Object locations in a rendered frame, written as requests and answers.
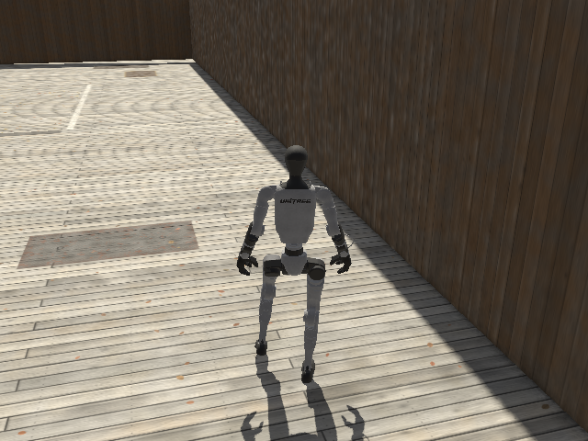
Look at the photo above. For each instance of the robot torso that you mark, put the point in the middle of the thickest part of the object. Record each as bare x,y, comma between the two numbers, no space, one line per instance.
294,220

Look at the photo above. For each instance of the robot right foot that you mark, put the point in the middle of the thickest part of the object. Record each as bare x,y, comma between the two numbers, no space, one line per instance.
306,376

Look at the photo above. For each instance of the right robot hand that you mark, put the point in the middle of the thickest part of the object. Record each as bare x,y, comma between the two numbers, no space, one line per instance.
339,260

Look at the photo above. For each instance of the robot left upper arm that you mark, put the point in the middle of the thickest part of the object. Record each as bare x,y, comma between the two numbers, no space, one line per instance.
260,210

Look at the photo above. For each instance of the left robot forearm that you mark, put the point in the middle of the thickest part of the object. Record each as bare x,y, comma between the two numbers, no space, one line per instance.
248,243

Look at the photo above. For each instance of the robot right upper arm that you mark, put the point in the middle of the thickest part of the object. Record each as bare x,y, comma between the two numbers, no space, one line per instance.
329,210

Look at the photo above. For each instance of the right robot forearm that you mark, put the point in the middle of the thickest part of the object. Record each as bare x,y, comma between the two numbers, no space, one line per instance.
340,243

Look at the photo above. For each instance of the left robot hand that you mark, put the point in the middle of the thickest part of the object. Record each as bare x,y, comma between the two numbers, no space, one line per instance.
248,262

